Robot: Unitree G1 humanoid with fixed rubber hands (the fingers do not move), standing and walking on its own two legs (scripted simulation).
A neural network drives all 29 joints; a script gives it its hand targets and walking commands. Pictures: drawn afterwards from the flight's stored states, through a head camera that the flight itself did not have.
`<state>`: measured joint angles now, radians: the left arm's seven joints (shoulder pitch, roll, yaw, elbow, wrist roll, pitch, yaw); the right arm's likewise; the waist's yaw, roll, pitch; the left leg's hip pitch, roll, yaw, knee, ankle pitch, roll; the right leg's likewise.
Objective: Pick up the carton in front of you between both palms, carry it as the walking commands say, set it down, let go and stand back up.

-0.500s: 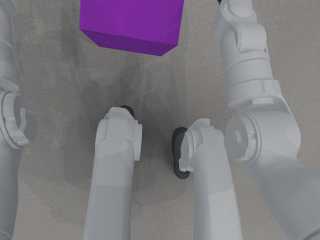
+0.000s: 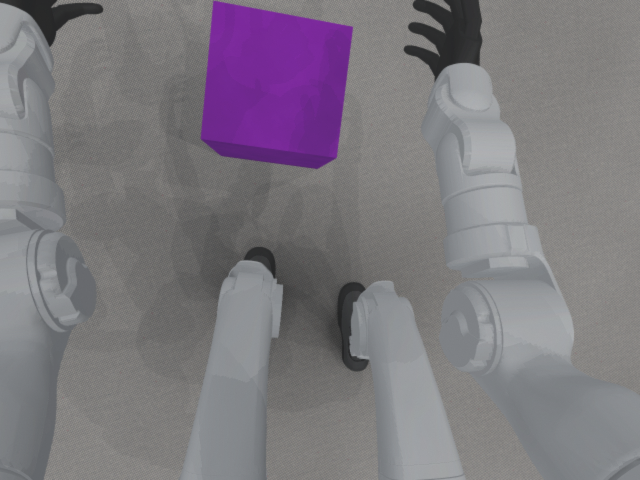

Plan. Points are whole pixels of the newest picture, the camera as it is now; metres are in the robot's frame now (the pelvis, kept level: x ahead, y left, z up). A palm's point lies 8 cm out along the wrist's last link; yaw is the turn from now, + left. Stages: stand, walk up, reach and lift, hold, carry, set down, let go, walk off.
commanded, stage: set down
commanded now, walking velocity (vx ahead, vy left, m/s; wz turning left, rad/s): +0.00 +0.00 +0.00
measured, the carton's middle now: (276, 102) +0.55 +0.11 -0.46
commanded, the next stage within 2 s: let go in 0.14 s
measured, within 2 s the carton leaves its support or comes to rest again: neither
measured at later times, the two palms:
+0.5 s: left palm out of the picture +0.41 +0.32 +0.00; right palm (549, 143) +0.44 -0.11 +0.00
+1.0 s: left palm out of the picture +0.27 +0.24 +0.11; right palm out of the picture +0.31 -0.23 +0.11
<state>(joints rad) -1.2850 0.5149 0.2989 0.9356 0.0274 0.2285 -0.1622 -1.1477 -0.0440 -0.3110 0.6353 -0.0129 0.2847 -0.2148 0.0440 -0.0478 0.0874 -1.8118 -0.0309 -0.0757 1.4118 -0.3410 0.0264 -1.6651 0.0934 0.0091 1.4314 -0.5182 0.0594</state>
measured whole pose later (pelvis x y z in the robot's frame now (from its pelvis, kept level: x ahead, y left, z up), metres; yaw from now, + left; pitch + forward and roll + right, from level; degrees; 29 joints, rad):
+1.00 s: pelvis +0.10 -0.02 +0.19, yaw +5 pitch +9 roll +1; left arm 0.13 0.23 0.09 0.48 -0.01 0.00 -0.07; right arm 0.13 -0.18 -0.06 0.46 -0.01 0.01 0.04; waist 0.00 -0.02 0.02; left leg -0.44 -0.04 -0.04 0.49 -0.20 0.01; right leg -0.34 0.03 0.09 0.52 -0.33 0.00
